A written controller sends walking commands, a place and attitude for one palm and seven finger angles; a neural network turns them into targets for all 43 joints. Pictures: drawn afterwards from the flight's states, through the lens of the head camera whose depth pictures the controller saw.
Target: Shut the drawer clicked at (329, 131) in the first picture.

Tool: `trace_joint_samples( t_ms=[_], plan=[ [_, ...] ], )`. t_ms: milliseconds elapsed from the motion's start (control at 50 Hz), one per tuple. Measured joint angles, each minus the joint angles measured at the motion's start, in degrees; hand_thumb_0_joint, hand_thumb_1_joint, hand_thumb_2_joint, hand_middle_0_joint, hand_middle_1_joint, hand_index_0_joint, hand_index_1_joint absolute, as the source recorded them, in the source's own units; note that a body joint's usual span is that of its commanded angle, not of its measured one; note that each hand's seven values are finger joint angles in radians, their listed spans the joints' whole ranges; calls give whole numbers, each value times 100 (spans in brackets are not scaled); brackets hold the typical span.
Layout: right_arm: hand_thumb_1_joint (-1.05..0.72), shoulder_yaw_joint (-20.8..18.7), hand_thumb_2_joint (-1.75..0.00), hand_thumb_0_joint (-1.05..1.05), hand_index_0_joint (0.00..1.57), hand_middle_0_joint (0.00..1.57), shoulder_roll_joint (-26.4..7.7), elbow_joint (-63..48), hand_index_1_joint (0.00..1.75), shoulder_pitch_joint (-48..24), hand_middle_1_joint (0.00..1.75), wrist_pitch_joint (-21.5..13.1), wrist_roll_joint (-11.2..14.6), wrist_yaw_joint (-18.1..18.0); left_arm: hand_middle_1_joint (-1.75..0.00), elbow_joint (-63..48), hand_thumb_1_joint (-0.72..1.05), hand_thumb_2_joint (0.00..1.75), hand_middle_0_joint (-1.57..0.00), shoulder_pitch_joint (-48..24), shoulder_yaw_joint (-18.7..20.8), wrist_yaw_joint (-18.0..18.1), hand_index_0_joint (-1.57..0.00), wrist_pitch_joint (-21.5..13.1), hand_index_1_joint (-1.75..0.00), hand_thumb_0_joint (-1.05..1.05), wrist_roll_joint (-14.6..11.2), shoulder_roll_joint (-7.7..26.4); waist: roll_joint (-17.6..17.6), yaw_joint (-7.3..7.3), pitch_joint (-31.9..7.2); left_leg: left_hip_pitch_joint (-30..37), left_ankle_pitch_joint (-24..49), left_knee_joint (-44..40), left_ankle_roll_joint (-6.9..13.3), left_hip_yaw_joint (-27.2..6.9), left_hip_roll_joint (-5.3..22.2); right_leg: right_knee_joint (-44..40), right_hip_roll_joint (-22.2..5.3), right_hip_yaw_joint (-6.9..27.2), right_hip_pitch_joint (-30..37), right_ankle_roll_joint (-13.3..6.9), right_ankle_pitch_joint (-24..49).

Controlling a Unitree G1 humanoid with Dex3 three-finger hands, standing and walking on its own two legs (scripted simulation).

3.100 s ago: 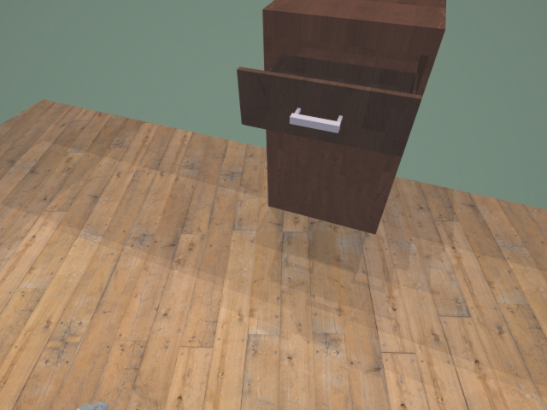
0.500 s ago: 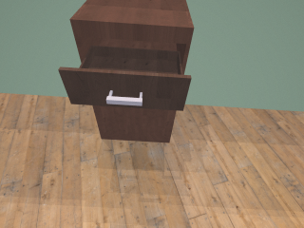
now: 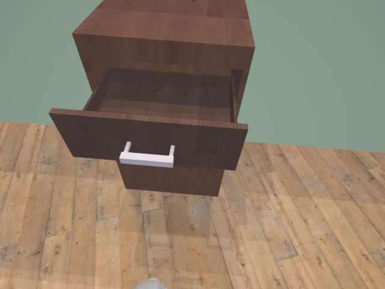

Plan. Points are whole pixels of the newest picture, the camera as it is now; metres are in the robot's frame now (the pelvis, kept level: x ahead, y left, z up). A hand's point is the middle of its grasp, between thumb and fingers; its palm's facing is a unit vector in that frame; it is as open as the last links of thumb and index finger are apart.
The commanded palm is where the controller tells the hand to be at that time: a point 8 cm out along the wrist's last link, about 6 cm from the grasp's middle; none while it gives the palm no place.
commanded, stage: take the last steps up to it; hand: left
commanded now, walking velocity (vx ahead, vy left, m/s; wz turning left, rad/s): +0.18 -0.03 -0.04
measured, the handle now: (148, 153) +0.45 +0.15 -0.02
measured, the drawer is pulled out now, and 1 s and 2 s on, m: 0.27 0.27 0.27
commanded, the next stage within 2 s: come to a stop and stand still in 0.10 s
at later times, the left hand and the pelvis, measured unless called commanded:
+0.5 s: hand (122, 285) +0.16 +0.18 -0.18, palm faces +0.00 -0.97 -0.25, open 7.3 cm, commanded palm none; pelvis +0.11 -0.01 -0.01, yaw -1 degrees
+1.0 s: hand out of the picture +0.07 +0.20 -0.18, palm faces +0.05 -0.98 -0.18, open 7.4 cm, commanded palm none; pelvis +0.06 +0.02 +0.01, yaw -1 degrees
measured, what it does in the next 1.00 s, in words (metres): steps on the spot: left foot, then right foot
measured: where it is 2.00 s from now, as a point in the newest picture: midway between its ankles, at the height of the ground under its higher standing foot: outside the picture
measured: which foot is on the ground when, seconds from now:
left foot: up 0.00-0.04, down 0.06-0.48, up 0.50-0.78, down 0.80-1.00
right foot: down 0.00-0.06, up 0.08-0.42, down 0.44-0.80, up 0.82-1.00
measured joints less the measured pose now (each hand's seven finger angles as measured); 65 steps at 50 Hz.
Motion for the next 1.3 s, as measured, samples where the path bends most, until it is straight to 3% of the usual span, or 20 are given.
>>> trace_joint_samples(
  t_ms=[60,120,160,200,300,420,440,480,560,640,720,800,860,960,1020,1060,1100,1120,1200,1300],
  plan=[
    [-93,54,-90,1,20,20,-64,-128,30,-191,30,-176,-31,-25,-29,84,92,90,-20,233,2,-12,-20,52,-30,0,-38,-40,-76,97,57,494,511,-781,152,78,-92,859,-87,78,-149,65,-561],
    [-92,135,-90,1,20,20,42,-178,30,-325,30,-260,-34,-111,-29,179,92,90,-20,155,13,-21,-19,205,-30,0,-51,22,-303,118,131,597,63,-424,342,254,-178,3167,-121,407,-1048,-133,-1056],
    [-92,175,-90,1,20,20,130,-168,30,-287,30,-269,-25,-158,-29,161,92,90,-20,18,31,-41,-19,247,-30,0,-30,64,-347,94,101,834,-29,-661,348,308,-222,4133,-137,405,-1624,-171,-803],
    [-93,176,-90,0,20,20,216,-110,30,-195,30,-290,4,-226,-29,62,92,90,-20,-170,49,-59,-19,252,-30,1,-10,101,-374,85,70,1091,110,-1056,304,334,-290,4352,-218,377,-2051,-138,-411],
    [-95,212,-90,0,20,20,189,103,30,37,30,-219,24,-289,-29,-272,92,90,-19,-633,31,6,-19,262,-30,0,-30,96,-348,38,13,1543,296,-1721,316,314,-413,3204,-370,391,-2391,24,108],
    [-93,221,-90,0,20,20,322,303,30,179,30,47,31,-292,-29,-436,94,90,-20,-997,29,113,-19,359,-30,1,-24,250,-296,-73,147,1653,-6,-1414,148,222,-402,1477,-317,357,-1797,72,534],
    [-93,206,-90,0,20,20,346,310,30,204,30,86,38,-285,-29,-480,94,90,-20,-1006,30,111,-19,345,-30,1,-19,275,-306,-70,162,1616,-102,-1268,107,232,-411,1187,-318,365,-1654,55,843],
    [-92,150,-90,1,20,20,318,306,30,172,30,179,62,-263,-29,-510,94,90,-20,-1051,37,120,-19,309,-30,1,1,239,-171,-63,215,1461,-308,-915,24,232,-313,1154,-239,358,-1635,-48,652],
    [-92,32,-90,1,20,20,194,185,30,42,30,383,89,-251,-29,-571,93,90,-20,-1192,-8,113,-19,302,-30,0,3,99,33,-137,310,825,-1450,683,-104,-240,-466,1174,-220,277,-1759,-194,610],
    [-91,-21,-90,1,20,20,62,74,30,-75,30,439,80,-232,-30,-679,92,90,-20,-1306,21,162,-20,344,-30,0,13,16,62,-81,349,488,-1479,1755,-228,-470,-578,936,-254,278,-1794,-194,857],
    [-91,-12,-90,1,20,20,-8,-28,30,-125,30,411,74,-193,-30,-774,92,90,-20,-1320,52,152,-20,381,-30,0,49,65,-32,10,272,785,-1377,996,-237,-472,-524,767,-299,312,-1862,-136,1069],
    [-91,65,-90,1,20,20,-17,-84,30,-21,30,238,61,-178,-30,-732,92,90,-20,-1205,67,131,-20,453,-30,0,9,164,-111,38,57,1547,-647,-953,-93,-462,-452,866,-261,337,-2028,-33,1110],
    [-91,164,-90,0,20,20,157,20,29,139,30,182,-13,-201,-30,-540,91,90,-20,-1090,92,106,-20,554,-30,0,-29,262,-325,3,-64,1671,-354,-1149,62,-415,-548,1351,-176,608,-2076,3,320],
    [-91,297,-90,1,20,20,376,240,30,445,30,170,-22,-249,-29,-382,91,90,-20,-726,104,15,-19,495,-30,0,0,278,-369,18,-293,1874,-12,-1784,122,-460,-575,2611,63,735,-2050,2,-4],
    [-92,295,-90,1,20,20,420,317,30,505,30,118,-18,-260,-29,-270,91,90,-20,-521,56,4,-19,457,-30,0,-12,232,-347,-7,-271,1903,91,-1960,118,-432,-598,2334,36,595,-1716,7,-241],
    [-91,291,-90,1,20,20,426,354,30,508,30,85,-17,-273,-29,-175,91,90,-20,-446,11,10,-19,443,-30,0,-34,178,-312,-54,-204,1867,90,-1941,97,-409,-608,1757,15,525,-1401,-10,-308],
    [-91,290,-90,1,20,20,426,404,30,523,30,64,13,-288,-29,-88,91,90,-20,-392,-34,30,-19,385,-30,0,-55,122,-300,-75,-140,1768,6,-1766,56,-375,-634,892,-11,500,-1005,-34,153],
    [-91,283,-90,1,20,20,413,453,30,517,30,57,42,-293,-29,-21,91,90,-20,-386,-54,53,-19,341,-30,0,-66,77,-257,-66,-104,1706,-69,-1628,26,-363,-615,603,16,502,-861,-144,138],
    [-91,327,-90,1,20,20,180,383,30,426,30,100,65,-213,-29,85,91,90,-20,-318,-256,178,-19,97,-30,0,-62,-228,285,-137,31,1371,-364,-1048,-18,-528,-299,579,340,384,-931,-308,211],
    [-91,381,-90,1,20,20,138,293,30,501,30,50,59,-192,-29,64,91,90,-20,-250,-336,161,-20,66,-30,0,-77,-326,333,-175,-77,1454,-417,-997,-85,-514,-340,844,292,397,-945,-322,24]
  ],
)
